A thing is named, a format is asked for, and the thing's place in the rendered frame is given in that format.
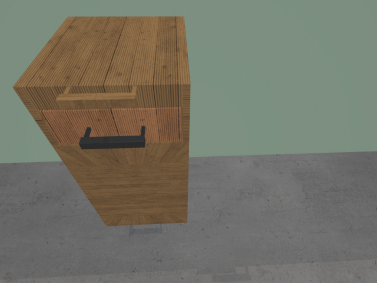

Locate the handle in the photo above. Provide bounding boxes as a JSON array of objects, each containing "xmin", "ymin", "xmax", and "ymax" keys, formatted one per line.
[
  {"xmin": 56, "ymin": 93, "xmax": 138, "ymax": 109},
  {"xmin": 79, "ymin": 126, "xmax": 145, "ymax": 149}
]

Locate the drawer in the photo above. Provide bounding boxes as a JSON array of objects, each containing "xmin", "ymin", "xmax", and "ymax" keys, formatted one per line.
[{"xmin": 39, "ymin": 107, "xmax": 181, "ymax": 144}]

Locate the cabinet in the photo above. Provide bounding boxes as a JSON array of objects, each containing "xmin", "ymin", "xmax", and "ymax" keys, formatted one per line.
[{"xmin": 13, "ymin": 17, "xmax": 190, "ymax": 226}]

